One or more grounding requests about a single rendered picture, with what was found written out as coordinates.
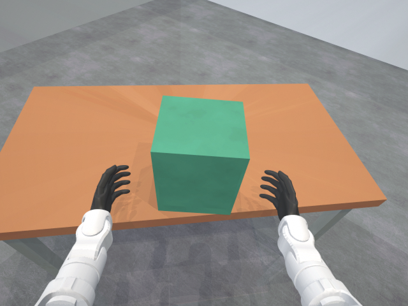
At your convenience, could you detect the robot left hand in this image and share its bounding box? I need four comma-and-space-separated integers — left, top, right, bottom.
91, 165, 131, 213

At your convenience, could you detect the carton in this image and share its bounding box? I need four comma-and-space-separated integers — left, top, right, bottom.
150, 96, 250, 215

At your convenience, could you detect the robot left forearm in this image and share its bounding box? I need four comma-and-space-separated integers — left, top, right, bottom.
35, 209, 113, 306

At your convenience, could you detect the robot right hand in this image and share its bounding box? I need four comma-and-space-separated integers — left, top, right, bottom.
259, 170, 300, 221

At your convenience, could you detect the table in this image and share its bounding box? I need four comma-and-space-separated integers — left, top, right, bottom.
0, 84, 387, 277

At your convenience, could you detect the robot right forearm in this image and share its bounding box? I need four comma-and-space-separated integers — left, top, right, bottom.
277, 215, 363, 306

